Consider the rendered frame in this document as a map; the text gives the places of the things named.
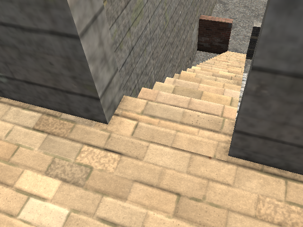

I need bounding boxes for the stairs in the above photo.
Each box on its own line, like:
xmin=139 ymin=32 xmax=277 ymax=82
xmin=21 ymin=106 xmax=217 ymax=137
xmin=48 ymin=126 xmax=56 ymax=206
xmin=137 ymin=51 xmax=246 ymax=120

